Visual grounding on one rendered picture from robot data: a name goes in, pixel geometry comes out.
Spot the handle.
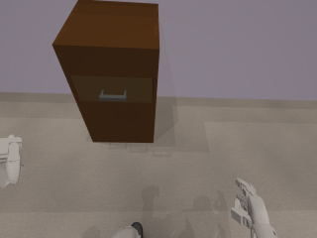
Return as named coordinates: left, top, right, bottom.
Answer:
left=99, top=89, right=127, bottom=101

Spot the right robot hand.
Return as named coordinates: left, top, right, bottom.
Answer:
left=231, top=178, right=270, bottom=229

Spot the drawer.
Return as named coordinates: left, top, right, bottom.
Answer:
left=71, top=75, right=153, bottom=103

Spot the left robot thigh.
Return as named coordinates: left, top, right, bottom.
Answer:
left=111, top=228, right=141, bottom=238

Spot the left robot hand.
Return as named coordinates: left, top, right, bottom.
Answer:
left=0, top=134, right=25, bottom=188

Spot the cabinet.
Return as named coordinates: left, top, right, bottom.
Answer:
left=53, top=0, right=159, bottom=143

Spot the left robot shin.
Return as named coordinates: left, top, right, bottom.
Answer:
left=124, top=226, right=138, bottom=233

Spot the robot right forearm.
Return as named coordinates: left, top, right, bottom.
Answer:
left=251, top=222, right=278, bottom=238

